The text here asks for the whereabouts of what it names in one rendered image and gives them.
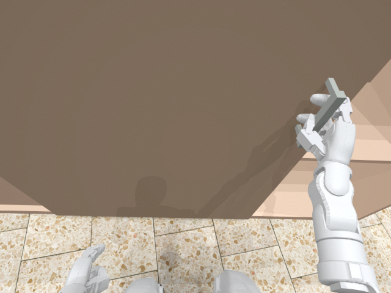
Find wardrobe door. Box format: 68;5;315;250
0;177;42;206
0;0;391;220

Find robot right forearm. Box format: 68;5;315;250
308;161;380;293

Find robot thigh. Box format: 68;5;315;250
124;278;164;293
214;270;261;293

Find robot right hand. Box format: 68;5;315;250
296;94;356;166

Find handle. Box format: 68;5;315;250
295;78;347;148

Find right robot thigh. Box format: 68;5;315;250
214;270;261;293

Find left robot thigh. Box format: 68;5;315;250
124;278;164;293

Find robot left hand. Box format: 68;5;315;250
64;244;110;293

